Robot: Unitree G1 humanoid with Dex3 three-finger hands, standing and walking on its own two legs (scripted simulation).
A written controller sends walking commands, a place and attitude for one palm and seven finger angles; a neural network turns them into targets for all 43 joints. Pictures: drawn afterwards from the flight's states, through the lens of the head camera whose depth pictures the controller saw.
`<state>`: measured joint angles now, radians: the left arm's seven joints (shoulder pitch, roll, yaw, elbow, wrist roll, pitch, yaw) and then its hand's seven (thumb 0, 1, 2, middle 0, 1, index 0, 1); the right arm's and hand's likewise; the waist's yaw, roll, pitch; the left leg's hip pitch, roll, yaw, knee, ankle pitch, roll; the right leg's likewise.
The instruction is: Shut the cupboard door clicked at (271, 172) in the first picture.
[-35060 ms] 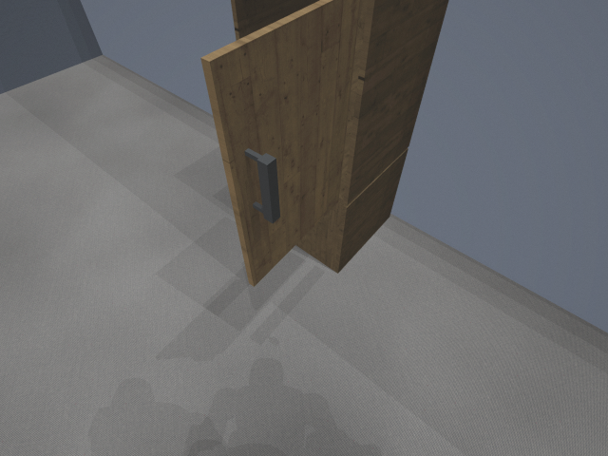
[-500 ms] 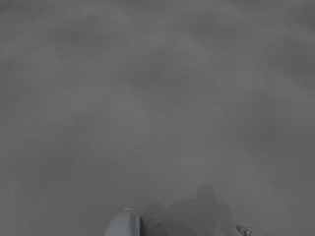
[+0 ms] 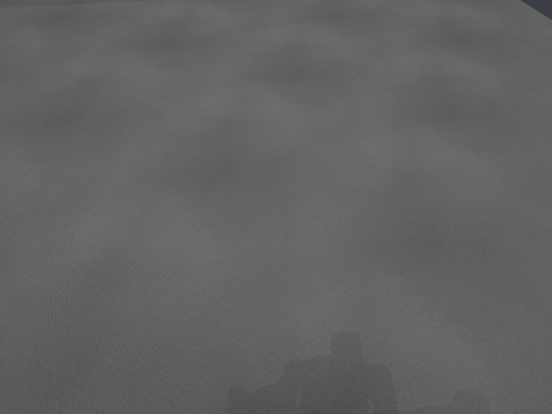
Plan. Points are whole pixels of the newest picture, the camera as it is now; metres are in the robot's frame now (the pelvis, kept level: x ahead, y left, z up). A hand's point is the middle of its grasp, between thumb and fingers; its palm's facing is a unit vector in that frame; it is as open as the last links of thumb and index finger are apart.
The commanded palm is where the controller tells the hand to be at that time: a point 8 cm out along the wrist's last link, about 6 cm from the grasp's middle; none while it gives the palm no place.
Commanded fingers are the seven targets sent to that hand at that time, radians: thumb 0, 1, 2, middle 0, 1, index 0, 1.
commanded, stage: turn to face it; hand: left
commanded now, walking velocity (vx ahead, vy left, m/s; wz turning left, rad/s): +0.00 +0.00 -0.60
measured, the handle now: out of the picture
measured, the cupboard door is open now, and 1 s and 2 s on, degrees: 59 59 59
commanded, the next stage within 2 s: none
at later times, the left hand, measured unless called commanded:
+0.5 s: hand (170, 391) +0.18 +0.20 -0.18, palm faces -0.26 -0.95 -0.19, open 7.4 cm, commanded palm none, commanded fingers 0.00 0.90 0.90 -0.20 -0.30 -0.20 -0.30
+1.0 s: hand (230, 365) +0.22 +0.10 -0.15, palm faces -0.56 -0.79 -0.25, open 7.4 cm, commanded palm none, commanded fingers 0.00 0.90 0.90 -0.20 -0.30 -0.20 -0.30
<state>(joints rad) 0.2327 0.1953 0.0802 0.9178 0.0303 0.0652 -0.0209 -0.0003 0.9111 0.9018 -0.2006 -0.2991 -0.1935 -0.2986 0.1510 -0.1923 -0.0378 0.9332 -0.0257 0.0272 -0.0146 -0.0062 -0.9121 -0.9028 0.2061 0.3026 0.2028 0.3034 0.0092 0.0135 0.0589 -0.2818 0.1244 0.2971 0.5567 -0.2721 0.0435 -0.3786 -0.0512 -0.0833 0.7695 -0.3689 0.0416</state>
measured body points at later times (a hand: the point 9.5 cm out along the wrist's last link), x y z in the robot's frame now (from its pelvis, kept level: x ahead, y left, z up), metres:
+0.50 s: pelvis +0.04 +0.02 +0.00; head +0.09 +0.04 +0.44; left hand +0.19 +0.25 -0.16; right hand +0.06 -0.24 -0.12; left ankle +0.09 +0.13 -0.73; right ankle -0.02 -0.10 -0.70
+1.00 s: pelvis +0.02 -0.01 +0.00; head +0.05 -0.05 +0.45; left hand +0.25 +0.14 -0.13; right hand -0.08 -0.27 -0.15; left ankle +0.08 +0.12 -0.66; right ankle -0.04 -0.09 -0.73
